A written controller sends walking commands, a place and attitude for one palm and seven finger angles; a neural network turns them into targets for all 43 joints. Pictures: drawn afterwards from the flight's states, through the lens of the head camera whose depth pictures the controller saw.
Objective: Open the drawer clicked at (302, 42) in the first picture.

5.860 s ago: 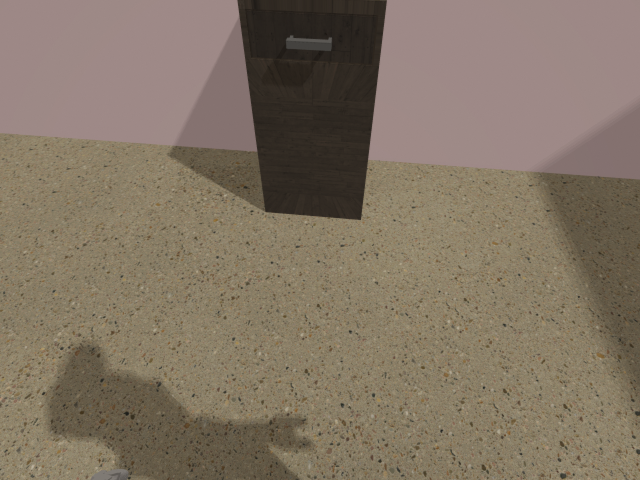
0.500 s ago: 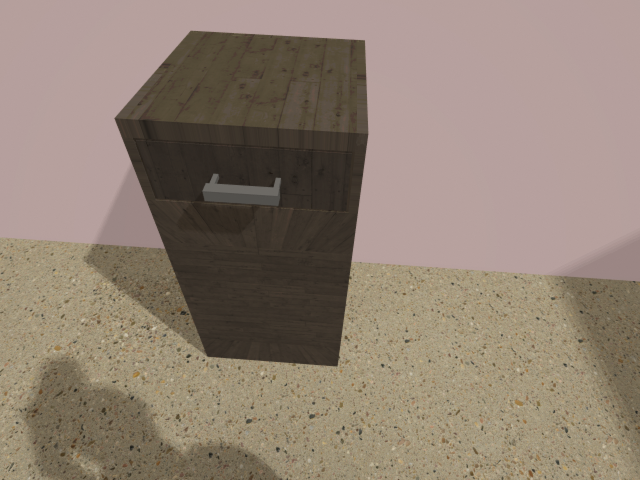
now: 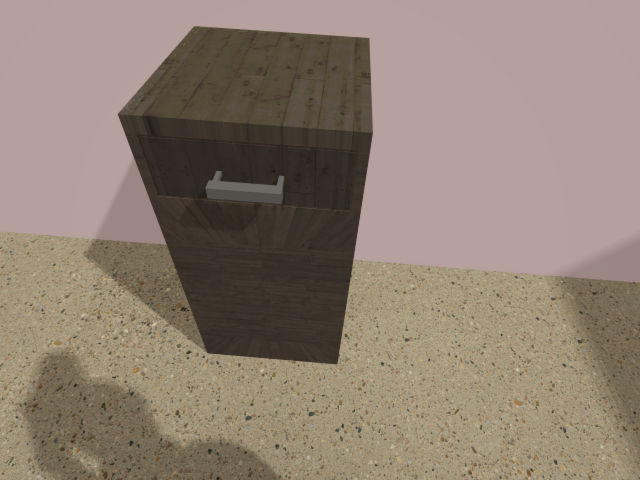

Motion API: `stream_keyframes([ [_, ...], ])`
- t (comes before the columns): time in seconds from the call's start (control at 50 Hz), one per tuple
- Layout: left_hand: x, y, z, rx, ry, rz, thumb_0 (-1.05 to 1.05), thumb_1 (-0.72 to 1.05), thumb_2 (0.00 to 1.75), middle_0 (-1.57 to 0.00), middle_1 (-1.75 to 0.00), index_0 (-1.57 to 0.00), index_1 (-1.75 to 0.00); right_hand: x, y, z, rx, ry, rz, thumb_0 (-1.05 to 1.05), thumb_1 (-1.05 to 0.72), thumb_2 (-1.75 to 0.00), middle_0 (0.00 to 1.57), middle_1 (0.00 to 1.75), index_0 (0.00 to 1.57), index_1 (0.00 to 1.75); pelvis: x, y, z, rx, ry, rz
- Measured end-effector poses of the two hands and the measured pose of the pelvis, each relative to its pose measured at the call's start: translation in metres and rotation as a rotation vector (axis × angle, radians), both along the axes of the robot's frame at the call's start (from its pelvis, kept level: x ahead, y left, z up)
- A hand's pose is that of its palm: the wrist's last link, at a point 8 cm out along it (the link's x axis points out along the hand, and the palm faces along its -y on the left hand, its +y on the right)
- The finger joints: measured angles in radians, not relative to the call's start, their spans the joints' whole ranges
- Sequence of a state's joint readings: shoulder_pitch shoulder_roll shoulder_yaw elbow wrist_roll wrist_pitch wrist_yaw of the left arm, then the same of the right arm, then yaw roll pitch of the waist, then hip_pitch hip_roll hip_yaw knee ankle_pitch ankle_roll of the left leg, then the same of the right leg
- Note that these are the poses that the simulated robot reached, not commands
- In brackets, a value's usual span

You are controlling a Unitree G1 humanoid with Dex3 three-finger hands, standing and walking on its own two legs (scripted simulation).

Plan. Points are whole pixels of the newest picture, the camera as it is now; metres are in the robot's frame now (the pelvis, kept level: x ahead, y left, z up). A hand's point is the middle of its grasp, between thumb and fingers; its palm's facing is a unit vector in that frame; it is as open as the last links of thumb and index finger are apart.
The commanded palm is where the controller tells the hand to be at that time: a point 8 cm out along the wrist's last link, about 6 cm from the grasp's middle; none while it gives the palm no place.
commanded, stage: look again from close up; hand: left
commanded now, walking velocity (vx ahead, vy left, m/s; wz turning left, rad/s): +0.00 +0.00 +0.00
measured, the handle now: (247, 185) +0.61 +0.18 +0.01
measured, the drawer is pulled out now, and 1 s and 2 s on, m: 0.00 0.00 0.00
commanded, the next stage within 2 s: shuffle to correct the standing spot in 0.08 s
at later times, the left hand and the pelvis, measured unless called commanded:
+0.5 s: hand out of the picture -0.02 +0.14 -0.18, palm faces +0.07 -0.99 -0.14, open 7.4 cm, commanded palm none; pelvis +0.03 -0.01 -0.01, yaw +0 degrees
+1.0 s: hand out of the picture +0.11 +0.17 -0.18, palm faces +0.05 -0.97 -0.23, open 7.3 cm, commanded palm none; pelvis +0.10 -0.02 -0.01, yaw +1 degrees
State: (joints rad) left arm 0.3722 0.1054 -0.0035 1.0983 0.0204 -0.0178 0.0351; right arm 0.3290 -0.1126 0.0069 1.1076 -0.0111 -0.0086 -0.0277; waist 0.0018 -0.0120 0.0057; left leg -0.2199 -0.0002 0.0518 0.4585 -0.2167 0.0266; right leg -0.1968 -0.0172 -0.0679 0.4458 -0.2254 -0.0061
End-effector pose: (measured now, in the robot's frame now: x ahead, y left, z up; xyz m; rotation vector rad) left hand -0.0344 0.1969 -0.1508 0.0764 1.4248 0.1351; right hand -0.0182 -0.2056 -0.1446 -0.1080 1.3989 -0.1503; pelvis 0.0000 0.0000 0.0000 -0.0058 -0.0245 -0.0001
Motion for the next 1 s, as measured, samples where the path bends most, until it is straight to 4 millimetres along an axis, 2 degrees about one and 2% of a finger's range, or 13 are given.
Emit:
stream_keyframes([
  [0.28, 0.004, 0.002, 0.000, 0.005, -0.003, -0.003, 0.01, 0.91, 0.90, -0.20, -0.30, -0.19, -0.30, -0.002, 0.003, -0.002, 0.013, 0.013, -0.002, 0.01, -0.91, -0.90, 0.20, 0.30, 0.19, 0.30, 0.003, 0.000, 0.000, 0.004, 0.002, 0.000],
  [0.46, 0.004, -0.002, -0.003, 0.001, 0.037, 0.025, 0.01, 0.91, 0.90, -0.20, -0.30, -0.19, -0.30, 0.005, -0.006, -0.006, 0.010, 0.038, -0.020, 0.00, -0.91, -0.90, 0.20, 0.30, 0.20, 0.30, 0.026, -0.006, -0.006, 0.007, 0.021, -0.003],
  [0.58, 0.010, -0.007, -0.006, -0.004, 0.066, 0.067, 0.01, 0.91, 0.90, -0.20, -0.30, -0.20, -0.30, 0.032, -0.011, -0.009, 0.001, 0.047, -0.002, 0.00, -0.91, -0.90, 0.20, 0.30, 0.19, 0.30, 0.052, -0.008, -0.011, -0.013, 0.033, 0.016],
  [0.68, 0.016, -0.007, -0.012, -0.027, 0.122, 0.093, 0.01, 0.90, 0.90, -0.20, -0.30, -0.20, -0.30, 0.080, -0.006, -0.006, -0.028, 0.001, 0.031, 0.01, -0.91, -0.90, 0.19, 0.30, 0.19, 0.30, 0.076, 0.000, -0.014, -0.007, 0.026, 0.023],
  [0.72, 0.025, -0.007, -0.011, -0.031, 0.146, 0.081, 0.01, 0.91, 0.90, -0.20, -0.30, -0.19, -0.30, 0.093, -0.006, -0.003, -0.051, -0.019, 0.028, 0.01, -0.93, -0.90, 0.20, 0.30, 0.19, 0.30, 0.084, 0.003, -0.011, -0.001, 0.022, 0.012],
  [0.78, 0.050, -0.004, -0.006, -0.022, 0.134, 0.059, 0.01, 0.91, 0.90, -0.20, -0.30, -0.19, -0.30, 0.104, -0.004, 0.000, -0.055, -0.020, 0.022, 0.02, -0.94, -0.90, 0.20, 0.30, 0.19, 0.30, 0.092, 0.004, -0.006, 0.002, 0.014, 0.006],
  [0.9, 0.109, 0.005, -0.004, 0.034, 0.007, 0.031, 0.01, 0.91, 0.90, -0.20, -0.30, -0.20, -0.30, 0.113, -0.011, -0.007, -0.030, 0.010, 0.010, 0.02, -0.94, -0.90, 0.20, 0.30, 0.20, 0.30, 0.098, -0.006, -0.007, 0.019, 0.010, 0.017],
  [1.0, 0.139, 0.017, 0.003, 0.104, -0.063, -0.007, 0.02, 0.93, 0.89, -0.20, -0.30, -0.20, -0.30, 0.119, -0.028, -0.013, -0.026, -0.001, -0.010, 0.02, -0.94, -0.90, 0.20, 0.30, 0.20, 0.30, 0.095, -0.016, -0.009, 0.016, 0.027, 0.013],
])
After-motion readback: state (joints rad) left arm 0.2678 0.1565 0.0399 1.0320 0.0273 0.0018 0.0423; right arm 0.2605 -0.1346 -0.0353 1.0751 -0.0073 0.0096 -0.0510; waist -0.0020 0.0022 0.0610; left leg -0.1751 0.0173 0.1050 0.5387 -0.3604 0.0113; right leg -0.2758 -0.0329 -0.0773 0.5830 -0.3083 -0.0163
